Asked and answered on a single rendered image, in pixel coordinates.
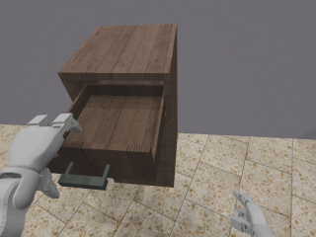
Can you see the robot right forearm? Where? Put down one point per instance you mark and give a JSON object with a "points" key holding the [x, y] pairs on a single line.
{"points": [[262, 230]]}

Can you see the robot left forearm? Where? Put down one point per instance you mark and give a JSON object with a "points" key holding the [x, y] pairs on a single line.
{"points": [[18, 186]]}

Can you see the left robot hand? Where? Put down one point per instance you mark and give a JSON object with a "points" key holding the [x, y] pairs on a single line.
{"points": [[35, 146]]}

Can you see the cabinet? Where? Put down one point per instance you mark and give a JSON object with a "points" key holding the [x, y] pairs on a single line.
{"points": [[133, 54]]}

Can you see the right robot hand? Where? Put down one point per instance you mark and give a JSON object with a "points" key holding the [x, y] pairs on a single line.
{"points": [[243, 220]]}

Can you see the drawer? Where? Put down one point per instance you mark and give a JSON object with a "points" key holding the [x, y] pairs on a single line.
{"points": [[122, 126]]}

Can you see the handle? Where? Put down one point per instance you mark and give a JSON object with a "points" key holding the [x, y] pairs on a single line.
{"points": [[84, 182]]}

